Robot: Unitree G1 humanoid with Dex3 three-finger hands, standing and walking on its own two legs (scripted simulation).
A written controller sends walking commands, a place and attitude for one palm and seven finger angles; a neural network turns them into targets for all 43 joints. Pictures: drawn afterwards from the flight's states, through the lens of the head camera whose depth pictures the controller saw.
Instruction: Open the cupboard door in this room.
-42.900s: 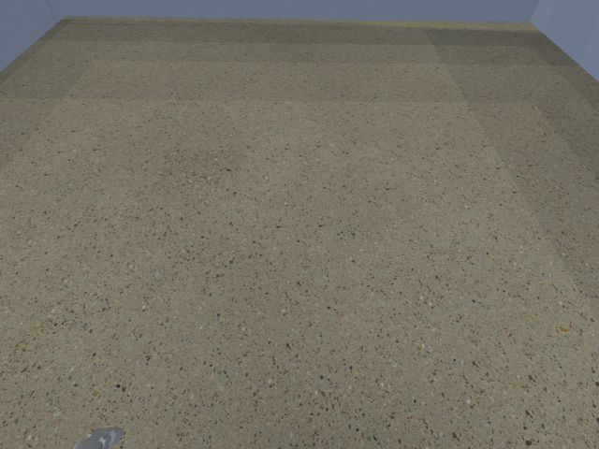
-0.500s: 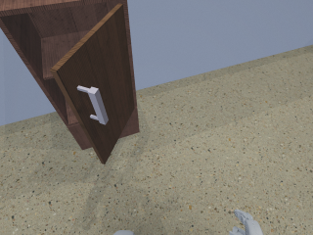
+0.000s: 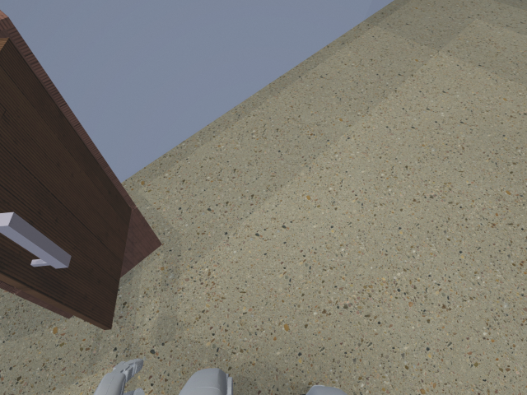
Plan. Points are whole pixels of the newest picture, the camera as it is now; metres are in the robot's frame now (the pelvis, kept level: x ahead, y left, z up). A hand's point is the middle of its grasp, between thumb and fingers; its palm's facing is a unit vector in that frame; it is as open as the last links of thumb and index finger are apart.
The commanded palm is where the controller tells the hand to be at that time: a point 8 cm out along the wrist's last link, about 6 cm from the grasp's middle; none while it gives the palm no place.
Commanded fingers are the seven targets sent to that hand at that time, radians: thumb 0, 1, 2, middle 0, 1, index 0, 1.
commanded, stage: walk to a spot facing it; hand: left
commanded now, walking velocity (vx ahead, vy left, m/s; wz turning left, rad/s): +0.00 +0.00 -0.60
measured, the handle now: (24, 244) +0.33 +0.42 -0.01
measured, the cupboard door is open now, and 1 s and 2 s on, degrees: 50 50 50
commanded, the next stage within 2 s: turn to face it in 1.82 s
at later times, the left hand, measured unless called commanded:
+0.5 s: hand (194, 337) +0.22 +0.15 -0.15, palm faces -0.33 -0.93 -0.17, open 7.4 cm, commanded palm none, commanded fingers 0.00 0.90 0.90 -0.20 -0.30 -0.20 -0.30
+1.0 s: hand (268, 290) +0.31 +0.01 -0.15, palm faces -0.42 -0.89 -0.20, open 7.3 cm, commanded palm none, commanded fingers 0.00 0.90 0.90 -0.20 -0.30 -0.20 -0.30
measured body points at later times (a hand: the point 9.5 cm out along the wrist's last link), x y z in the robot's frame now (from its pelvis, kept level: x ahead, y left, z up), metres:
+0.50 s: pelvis +0.07 -0.01 +0.01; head +0.11 -0.01 +0.46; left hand +0.24 +0.19 -0.14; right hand -0.04 -0.22 -0.13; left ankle +0.04 +0.14 -0.73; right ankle +0.09 -0.15 -0.67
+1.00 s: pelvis +0.22 -0.15 +0.01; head +0.24 -0.17 +0.46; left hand +0.33 +0.06 -0.14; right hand +0.21 -0.41 -0.13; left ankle +0.38 -0.06 -0.67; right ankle +0.14 -0.17 -0.73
